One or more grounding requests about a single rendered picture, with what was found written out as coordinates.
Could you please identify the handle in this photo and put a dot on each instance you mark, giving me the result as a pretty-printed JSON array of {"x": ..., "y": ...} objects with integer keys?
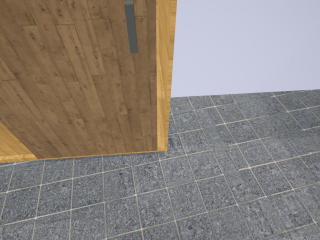
[{"x": 131, "y": 26}]

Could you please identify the wardrobe door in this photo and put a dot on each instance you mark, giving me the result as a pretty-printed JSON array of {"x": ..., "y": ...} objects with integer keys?
[
  {"x": 69, "y": 85},
  {"x": 10, "y": 145}
]

